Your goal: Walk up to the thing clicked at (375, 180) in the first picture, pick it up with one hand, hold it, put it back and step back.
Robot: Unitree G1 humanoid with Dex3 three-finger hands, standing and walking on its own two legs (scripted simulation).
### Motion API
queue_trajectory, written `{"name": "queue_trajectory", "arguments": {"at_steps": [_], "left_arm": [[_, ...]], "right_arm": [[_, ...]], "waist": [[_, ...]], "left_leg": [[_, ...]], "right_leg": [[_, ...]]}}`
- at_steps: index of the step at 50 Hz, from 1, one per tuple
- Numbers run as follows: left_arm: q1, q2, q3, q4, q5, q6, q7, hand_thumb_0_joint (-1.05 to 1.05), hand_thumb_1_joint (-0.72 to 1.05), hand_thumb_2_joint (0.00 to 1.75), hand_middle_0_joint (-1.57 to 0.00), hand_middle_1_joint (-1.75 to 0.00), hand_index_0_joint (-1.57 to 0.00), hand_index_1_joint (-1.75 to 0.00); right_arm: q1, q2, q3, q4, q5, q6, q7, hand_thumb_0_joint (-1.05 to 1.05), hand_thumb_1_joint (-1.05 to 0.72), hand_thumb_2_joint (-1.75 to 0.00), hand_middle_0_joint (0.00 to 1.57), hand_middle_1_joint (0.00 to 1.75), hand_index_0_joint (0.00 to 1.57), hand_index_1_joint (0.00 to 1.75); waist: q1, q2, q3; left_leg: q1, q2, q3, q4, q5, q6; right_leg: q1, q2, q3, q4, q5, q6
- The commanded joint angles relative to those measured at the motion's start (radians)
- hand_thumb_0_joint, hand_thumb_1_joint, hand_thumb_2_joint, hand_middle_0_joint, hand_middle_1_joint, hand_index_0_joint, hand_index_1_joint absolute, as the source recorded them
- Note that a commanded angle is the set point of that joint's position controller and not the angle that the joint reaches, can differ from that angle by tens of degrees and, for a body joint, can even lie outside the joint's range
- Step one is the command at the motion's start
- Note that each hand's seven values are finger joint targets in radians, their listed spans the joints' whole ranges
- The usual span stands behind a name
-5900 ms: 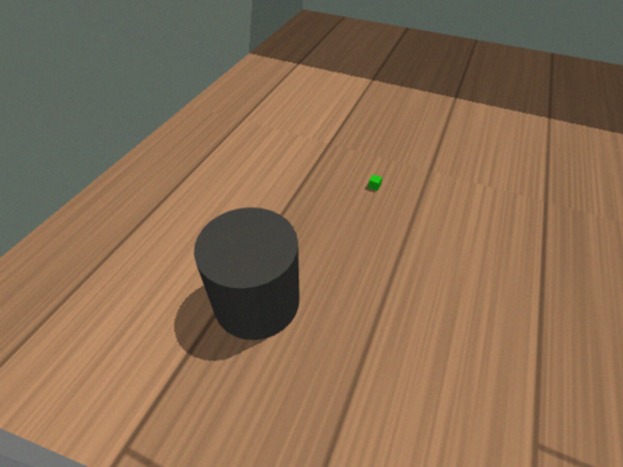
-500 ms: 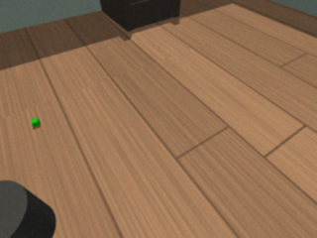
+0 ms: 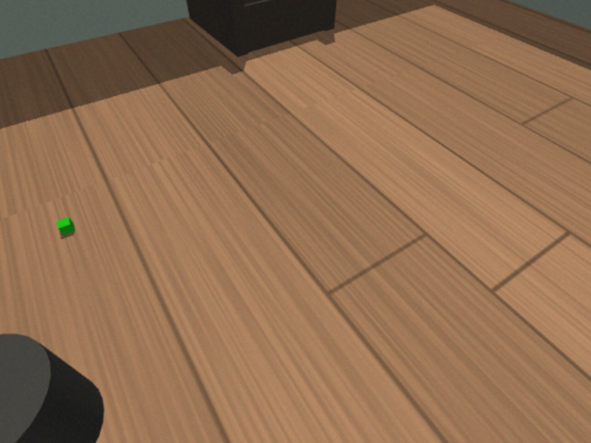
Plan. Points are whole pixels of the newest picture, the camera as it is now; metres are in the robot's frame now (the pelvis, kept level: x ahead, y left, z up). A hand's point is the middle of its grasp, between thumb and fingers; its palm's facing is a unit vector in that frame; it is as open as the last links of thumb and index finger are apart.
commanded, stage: stand
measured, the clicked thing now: (66, 226) +1.07 +0.99 -0.76
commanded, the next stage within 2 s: walk up in 0.14 s
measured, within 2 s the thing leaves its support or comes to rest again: neither
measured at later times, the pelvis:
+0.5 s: pelvis +0.08 -0.06 -0.02, yaw -2 degrees
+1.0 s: pelvis +0.33 -0.02 -0.01, yaw +1 degrees
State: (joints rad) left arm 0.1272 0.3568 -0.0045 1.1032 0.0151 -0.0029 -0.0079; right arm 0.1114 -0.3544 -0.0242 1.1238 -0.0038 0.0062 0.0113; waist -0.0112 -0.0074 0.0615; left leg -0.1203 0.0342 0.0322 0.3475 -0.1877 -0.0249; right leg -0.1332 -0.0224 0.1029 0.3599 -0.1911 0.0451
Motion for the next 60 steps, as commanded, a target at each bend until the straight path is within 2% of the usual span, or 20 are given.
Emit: {"name": "queue_trajectory", "arguments": {"at_steps": [1,6,7,9,11,16,18,20,21,22,27,34,39,42,43,45,46,50,56,60], "left_arm": [[-0.032,0.218,0.045,-0.063,-0.003,-0.023,0.017,0.00,0.90,0.90,-0.20,-0.30,-0.20,-0.30],[-0.025,0.218,0.045,-0.060,-0.004,-0.022,0.017,0.00,0.90,0.90,-0.20,-0.30,-0.20,-0.30],[0.000,0.301,0.103,-0.113,0.014,-0.034,-0.013,0.00,0.90,0.90,-0.20,-0.30,-0.20,-0.30],[-0.079,0.275,0.106,-0.136,0.025,-0.029,-0.037,0.00,0.90,0.90,-0.20,-0.30,-0.20,-0.30],[-0.104,0.265,0.106,-0.172,0.027,-0.037,-0.043,0.00,0.90,0.90,-0.20,-0.30,-0.20,-0.30],[0.027,0.245,0.118,-0.155,0.011,-0.054,-0.075,0.00,0.90,0.90,-0.20,-0.30,-0.20,-0.30],[0.192,0.245,0.133,-0.108,0.012,-0.056,-0.065,0.00,0.90,0.90,-0.20,-0.30,-0.20,-0.30],[0.449,0.353,0.180,-0.030,0.025,-0.070,-0.031,0.00,0.90,0.90,-0.20,-0.30,-0.20,-0.30],[0.387,0.410,0.188,-0.088,0.039,-0.079,-0.019,0.00,0.90,0.90,-0.20,-0.30,-0.20,-0.30],[0.220,0.434,0.181,-0.148,0.031,-0.077,-0.015,0.00,0.90,0.90,-0.20,-0.30,-0.20,-0.30],[0.054,0.310,0.141,-0.208,-0.002,-0.108,-0.018,0.00,0.90,0.90,-0.20,-0.30,-0.20,-0.30],[0.121,0.334,0.159,-0.236,0.003,-0.119,-0.014,0.00,0.90,0.90,-0.20,-0.30,-0.20,-0.30],[0.199,0.322,0.144,-0.228,-0.001,-0.103,-0.019,0.00,0.90,0.90,-0.20,-0.30,-0.20,-0.30],[0.169,0.328,0.134,-0.244,-0.008,-0.093,-0.011,0.00,0.90,0.90,-0.20,-0.30,-0.20,-0.30],[0.194,0.283,0.117,-0.257,-0.009,-0.087,-0.009,0.00,0.90,0.90,-0.20,-0.30,-0.20,-0.30],[0.259,0.230,0.107,-0.275,-0.038,-0.084,-0.005,0.00,0.90,0.90,-0.20,-0.30,-0.20,-0.30],[0.188,0.309,0.109,-0.273,-0.025,-0.081,0.006,0.00,0.90,0.90,-0.20,-0.30,-0.20,-0.30],[0.217,0.239,0.092,-0.246,-0.046,-0.078,-0.020,0.00,0.90,0.90,-0.20,-0.30,-0.20,-0.30],[0.131,0.215,0.094,-0.289,-0.014,-0.071,-0.060,0.00,0.90,0.90,-0.20,-0.30,-0.20,-0.30],[0.125,0.218,0.114,-0.274,-0.007,-0.083,-0.066,0.00,0.90,0.90,-0.20,-0.30,-0.20,-0.30]], "right_arm": [[-0.039,-0.218,-0.037,-0.064,-0.004,-0.028,-0.010,0.00,-0.90,-0.90,0.20,0.30,0.20,0.30],[-0.035,-0.217,-0.037,-0.063,-0.002,-0.028,-0.010,0.00,-0.90,-0.90,0.20,0.30,0.20,0.30],[0.046,-0.309,-0.098,-0.112,-0.021,-0.046,0.014,0.00,-0.90,-0.90,0.20,0.30,0.20,0.30],[0.103,-0.359,-0.131,-0.094,-0.033,-0.050,0.026,0.00,-0.90,-0.90,0.20,0.30,0.20,0.30],[0.087,-0.376,-0.148,-0.129,-0.034,-0.061,0.030,0.00,-0.90,-0.90,0.20,0.30,0.20,0.30],[0.001,-0.320,-0.141,-0.191,-0.041,-0.064,0.043,0.00,-0.90,-0.90,0.20,0.30,0.20,0.30],[-0.093,-0.311,-0.139,-0.226,-0.035,-0.051,0.045,0.00,-0.90,-0.90,0.20,0.30,0.20,0.30],[-0.075,-0.168,-0.091,-0.253,-0.043,-0.039,0.042,0.00,-0.90,-0.90,0.20,0.30,0.20,0.30],[-0.054,-0.145,-0.078,-0.272,-0.029,-0.030,0.041,0.00,-0.90,-0.90,0.20,0.30,0.20,0.30],[-0.015,-0.231,-0.099,-0.266,-0.016,-0.025,0.037,0.00,-0.90,-0.90,0.20,0.30,0.20,0.30],[0.160,-0.268,-0.099,-0.166,0.006,-0.043,0.058,0.00,-0.90,-0.90,0.20,0.30,0.20,0.30],[0.040,-0.248,-0.095,-0.263,-0.018,-0.042,0.087,0.00,-0.90,-0.90,0.20,0.30,0.20,0.30],[-0.069,-0.219,-0.094,-0.309,-0.028,-0.056,0.089,0.00,-0.90,-0.90,0.20,0.30,0.20,0.30],[0.106,-0.232,-0.114,-0.273,-0.035,-0.062,0.073,0.00,-0.90,-0.90,0.20,0.30,0.20,0.30],[0.282,-0.286,-0.139,-0.229,-0.047,-0.069,0.062,0.00,-0.90,-0.90,0.20,0.30,0.20,0.30],[0.397,-0.424,-0.181,-0.250,-0.032,-0.080,0.042,0.00,-0.90,-0.90,0.20,0.30,0.20,0.30],[0.364,-0.414,-0.187,-0.259,0.000,-0.078,0.036,0.00,-0.90,-0.90,0.20,0.30,0.20,0.30],[0.180,-0.281,-0.115,-0.305,0.015,-0.087,0.016,0.00,-0.90,-0.90,0.20,0.30,0.20,0.30],[0.155,-0.292,-0.111,-0.347,-0.004,-0.112,0.026,0.00,-0.90,-0.90,0.20,0.30,0.20,0.30],[0.141,-0.295,-0.110,-0.363,0.001,-0.109,0.035,0.00,-0.90,-0.90,0.20,0.30,0.20,0.30]], "waist": [[0.002,0.007,-0.081],[0.004,-0.002,-0.085],[-0.010,0.017,-0.184],[-0.055,0.175,-0.032],[-0.057,0.162,0.083],[0.010,0.208,-0.007],[0.109,0.187,-0.047],[0.227,-0.246,-0.096],[0.197,-0.264,-0.037],[0.122,-0.140,0.022],[-0.005,-0.118,0.083],[0.039,-0.073,0.097],[0.086,-0.064,0.051],[-0.019,-0.011,-0.033],[-0.090,0.088,-0.148],[-0.120,0.332,-0.296],[-0.121,0.229,-0.284],[-0.001,0.106,-0.055],[-0.006,0.143,0.057],[0.003,0.156,0.001]], "left_leg": [[0.045,0.097,-0.080,-0.056,0.072,0.043],[0.051,0.099,-0.081,-0.054,0.074,0.047],[0.093,0.090,-0.115,-0.013,-0.457,0.114],[0.120,0.231,-0.297,-0.183,-0.726,0.182],[0.082,0.409,-0.440,-0.269,-0.600,0.281],[-0.006,0.213,-0.154,-0.159,-0.397,0.198],[-0.208,0.163,-0.053,0.003,-0.461,0.160],[-0.563,-0.036,0.096,0.588,-0.536,0.096],[-0.677,-0.121,-0.112,0.797,-0.453,0.056],[-0.602,-0.069,-0.204,0.812,-0.334,0.053],[-0.456,0.024,-0.191,0.688,-0.039,0.044],[-0.487,0.069,-0.148,0.404,0.031,0.007],[-0.368,0.032,0.033,0.220,0.041,0.044],[-0.108,-0.024,0.087,0.155,0.052,0.094],[0.148,-0.029,0.054,0.157,-0.006,0.147],[0.529,0.370,-0.743,-0.009,-0.102,0.338],[0.462,0.411,-0.752,-0.015,-0.046,0.385],[0.031,0.230,-0.182,-0.043,0.271,0.218],[-0.058,0.217,-0.044,-0.099,0.215,0.268],[-0.116,0.191,-0.027,-0.019,0.105,0.218]], "right_leg": [[-0.026,-0.084,0.035,-0.054,0.148,-0.059],[-0.017,-0.083,0.032,-0.050,0.151,-0.059],[-0.064,-0.022,0.026,0.043,-0.365,-0.094],[-0.381,0.028,-0.083,0.300,-0.392,-0.067],[-0.514,-0.040,-0.058,0.436,-0.309,-0.054],[-0.211,-0.021,-0.151,0.260,-0.199,-0.054],[0.092,0.002,-0.209,0.126,-0.047,-0.059],[0.385,-0.100,0.037,-0.036,-0.331,-0.071],[0.254,-0.316,0.446,-0.226,-0.689,-0.101],[0.073,-0.411,0.578,-0.348,-0.823,-0.151],[-0.023,-0.203,0.098,-0.266,-0.319,-0.136],[0.068,-0.240,-0.031,-0.242,-0.178,-0.216],[0.144,-0.218,-0.138,-0.109,0.218,-0.205],[0.094,-0.199,-0.206,0.168,0.495,-0.188],[-0.025,-0.134,-0.236,0.434,0.448,-0.153],[-0.520,0.142,-0.143,0.841,-0.332,-0.081],[-0.518,0.040,-0.011,0.915,-0.363,-0.108],[-0.368,-0.040,0.009,0.794,-0.143,-0.098],[-0.378,-0.092,-0.106,0.426,-0.041,-0.039],[-0.184,-0.053,-0.155,0.259,0.121,-0.064]]}}
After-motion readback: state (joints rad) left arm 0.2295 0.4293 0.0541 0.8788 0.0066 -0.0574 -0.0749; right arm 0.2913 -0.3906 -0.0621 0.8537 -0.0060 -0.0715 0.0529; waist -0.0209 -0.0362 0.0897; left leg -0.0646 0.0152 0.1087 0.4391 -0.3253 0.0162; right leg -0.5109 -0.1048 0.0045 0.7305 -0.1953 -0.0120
